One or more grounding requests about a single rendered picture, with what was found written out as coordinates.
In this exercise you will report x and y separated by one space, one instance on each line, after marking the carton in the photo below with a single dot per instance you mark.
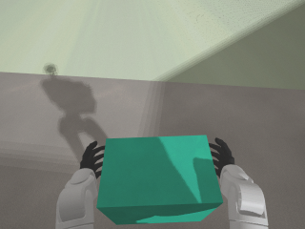
158 179

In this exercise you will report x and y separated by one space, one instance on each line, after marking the right robot hand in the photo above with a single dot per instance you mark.
224 155

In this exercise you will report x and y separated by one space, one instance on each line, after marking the robot left forearm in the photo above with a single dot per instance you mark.
74 207

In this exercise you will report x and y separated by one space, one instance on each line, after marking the left robot hand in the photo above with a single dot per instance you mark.
89 158

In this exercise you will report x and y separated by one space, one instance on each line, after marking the robot right forearm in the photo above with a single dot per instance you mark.
246 202

